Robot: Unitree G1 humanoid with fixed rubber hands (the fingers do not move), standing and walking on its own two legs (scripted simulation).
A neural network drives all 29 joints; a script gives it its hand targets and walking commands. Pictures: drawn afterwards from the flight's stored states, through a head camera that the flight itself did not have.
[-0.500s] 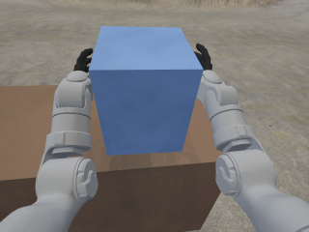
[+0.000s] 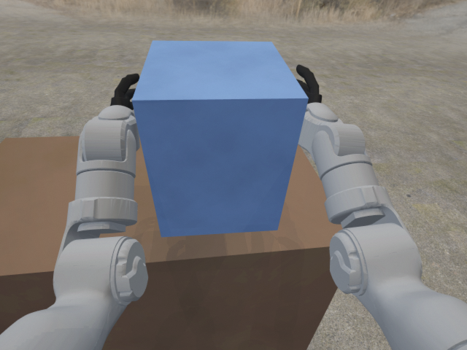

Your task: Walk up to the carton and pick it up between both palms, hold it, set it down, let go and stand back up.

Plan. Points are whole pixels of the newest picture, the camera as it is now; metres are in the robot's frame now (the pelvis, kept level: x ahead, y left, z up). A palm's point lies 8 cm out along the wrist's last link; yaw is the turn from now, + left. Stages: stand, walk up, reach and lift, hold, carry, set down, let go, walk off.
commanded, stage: hold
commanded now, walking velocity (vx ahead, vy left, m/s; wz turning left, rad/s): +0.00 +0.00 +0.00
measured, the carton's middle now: (217, 138) +0.38 +0.01 +0.23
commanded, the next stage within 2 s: none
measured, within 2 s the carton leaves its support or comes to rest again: neither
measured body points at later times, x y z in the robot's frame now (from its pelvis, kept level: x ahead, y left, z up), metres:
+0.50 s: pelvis +0.01 +0.00 +0.00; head -0.07 +0.01 +0.44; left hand +0.40 +0.16 +0.27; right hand +0.40 -0.14 +0.29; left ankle +0.06 +0.14 -0.74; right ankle +0.02 -0.11 -0.74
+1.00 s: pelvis +0.00 +0.00 +0.00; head -0.08 +0.01 +0.44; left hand +0.38 +0.16 +0.29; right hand +0.39 -0.13 +0.30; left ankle +0.06 +0.14 -0.75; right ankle +0.02 -0.11 -0.75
